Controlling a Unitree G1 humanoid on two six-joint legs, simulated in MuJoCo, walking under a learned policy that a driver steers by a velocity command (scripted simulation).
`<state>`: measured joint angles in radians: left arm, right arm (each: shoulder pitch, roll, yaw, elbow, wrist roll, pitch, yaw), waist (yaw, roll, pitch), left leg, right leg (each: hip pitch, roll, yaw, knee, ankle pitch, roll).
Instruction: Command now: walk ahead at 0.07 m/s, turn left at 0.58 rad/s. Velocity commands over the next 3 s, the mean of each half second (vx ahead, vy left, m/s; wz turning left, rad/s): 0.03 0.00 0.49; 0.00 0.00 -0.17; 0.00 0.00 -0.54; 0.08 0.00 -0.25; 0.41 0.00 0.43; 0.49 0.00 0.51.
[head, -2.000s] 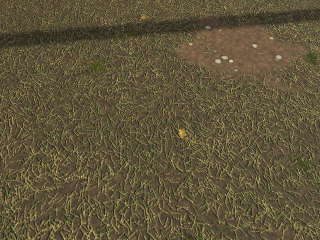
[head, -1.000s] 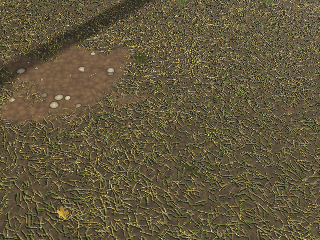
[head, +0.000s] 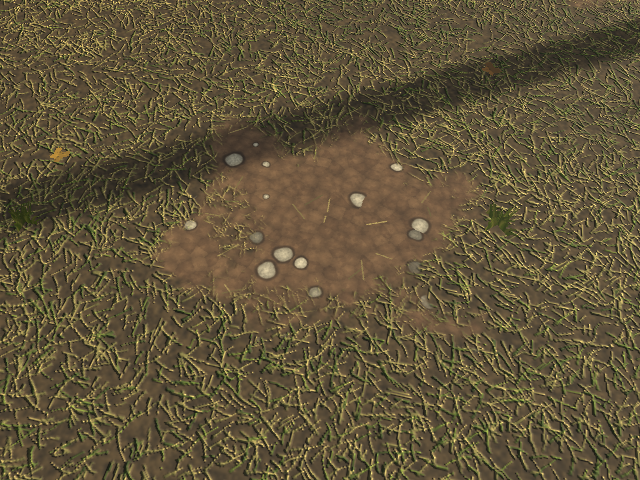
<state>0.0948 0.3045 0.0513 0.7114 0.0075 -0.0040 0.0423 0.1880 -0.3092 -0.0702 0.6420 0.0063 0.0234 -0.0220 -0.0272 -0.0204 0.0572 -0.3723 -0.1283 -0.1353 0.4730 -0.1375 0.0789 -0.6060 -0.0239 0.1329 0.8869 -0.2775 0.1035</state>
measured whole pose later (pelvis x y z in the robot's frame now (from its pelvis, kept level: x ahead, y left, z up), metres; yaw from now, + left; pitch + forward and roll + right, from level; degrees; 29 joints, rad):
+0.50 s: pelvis +0.04 -0.03 +0.00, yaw +15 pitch +1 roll +0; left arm 0.16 0.28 0.06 0.74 -0.01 0.02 0.02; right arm 0.16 -0.29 -0.06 0.62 0.01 0.07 0.00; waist 0.03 0.00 0.06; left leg -0.31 0.00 -0.02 0.63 -0.33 -0.05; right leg -0.27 -0.07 -0.03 0.50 -0.24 0.02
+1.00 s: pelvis +0.03 -0.04 -0.01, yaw +6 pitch +0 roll +1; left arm 0.22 0.30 0.06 0.76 0.01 0.02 0.00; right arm 0.08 -0.30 -0.08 0.72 -0.01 0.05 -0.05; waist 0.03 0.04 0.06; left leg -0.38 0.01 0.02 0.87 -0.52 -0.04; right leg -0.27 0.02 -0.02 0.60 -0.34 -0.06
